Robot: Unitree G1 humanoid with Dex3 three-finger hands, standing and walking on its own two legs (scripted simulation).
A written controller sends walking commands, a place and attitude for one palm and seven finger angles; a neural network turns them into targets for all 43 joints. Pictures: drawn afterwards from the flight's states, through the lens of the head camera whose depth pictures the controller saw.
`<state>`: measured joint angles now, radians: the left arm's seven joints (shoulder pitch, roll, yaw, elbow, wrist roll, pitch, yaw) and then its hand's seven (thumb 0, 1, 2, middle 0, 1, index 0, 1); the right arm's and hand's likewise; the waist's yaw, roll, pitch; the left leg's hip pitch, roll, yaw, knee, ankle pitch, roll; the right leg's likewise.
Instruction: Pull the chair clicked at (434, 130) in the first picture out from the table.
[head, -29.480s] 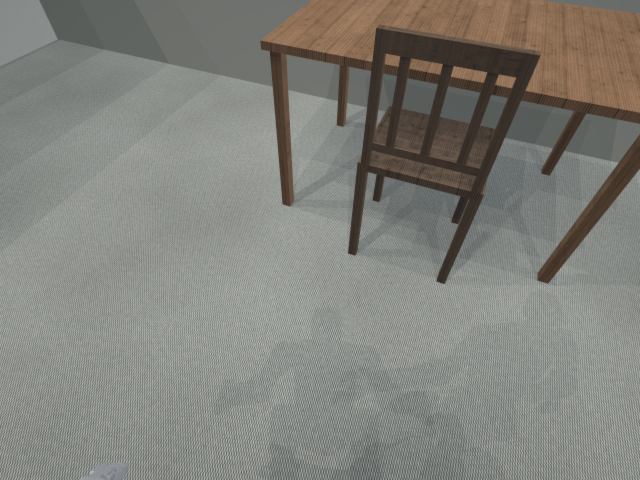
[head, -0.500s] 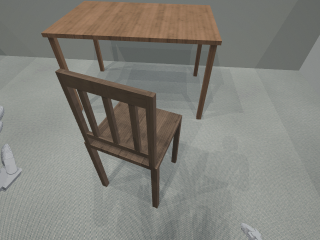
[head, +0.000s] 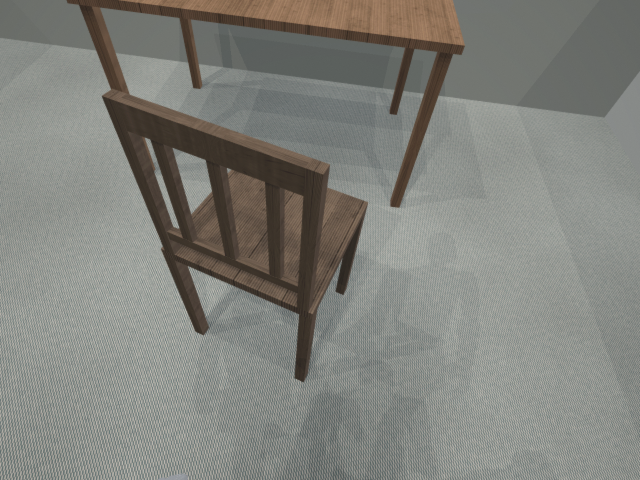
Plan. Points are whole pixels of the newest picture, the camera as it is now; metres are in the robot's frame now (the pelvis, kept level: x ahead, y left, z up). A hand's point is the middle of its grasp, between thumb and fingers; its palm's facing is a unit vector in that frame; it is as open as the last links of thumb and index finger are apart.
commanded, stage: let the arm hang, fingers relaxed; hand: left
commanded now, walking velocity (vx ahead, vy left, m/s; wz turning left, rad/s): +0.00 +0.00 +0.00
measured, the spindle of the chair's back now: (225, 213) +0.56 +0.21 -0.09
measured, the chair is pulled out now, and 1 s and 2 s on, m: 0.61 0.61 0.61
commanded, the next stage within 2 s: look to check the result in 0.74 s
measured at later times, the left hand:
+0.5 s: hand out of the picture +0.00 +0.16 -0.17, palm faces +0.00 -0.98 -0.17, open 7.3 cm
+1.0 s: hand out of the picture +0.00 +0.15 -0.17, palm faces +0.00 -0.99 -0.17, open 7.3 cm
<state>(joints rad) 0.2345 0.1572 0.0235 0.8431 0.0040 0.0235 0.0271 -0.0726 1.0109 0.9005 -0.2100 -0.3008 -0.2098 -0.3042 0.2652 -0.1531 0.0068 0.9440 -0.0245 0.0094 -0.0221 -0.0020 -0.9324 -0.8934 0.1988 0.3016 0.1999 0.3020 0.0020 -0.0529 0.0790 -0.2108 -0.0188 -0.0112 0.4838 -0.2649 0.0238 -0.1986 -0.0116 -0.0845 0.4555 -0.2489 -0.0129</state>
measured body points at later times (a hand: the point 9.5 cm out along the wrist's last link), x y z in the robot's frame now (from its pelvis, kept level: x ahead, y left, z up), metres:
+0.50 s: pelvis +0.00 +0.00 +0.00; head +0.02 -0.01 +0.45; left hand +0.00 +0.21 -0.15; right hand -0.02 -0.20 -0.16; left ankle +0.00 +0.10 -0.74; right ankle +0.00 -0.11 -0.74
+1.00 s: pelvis +0.01 -0.01 +0.00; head +0.02 -0.01 +0.45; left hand +0.00 +0.20 -0.16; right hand -0.03 -0.20 -0.16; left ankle +0.00 +0.10 -0.74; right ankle +0.00 -0.11 -0.74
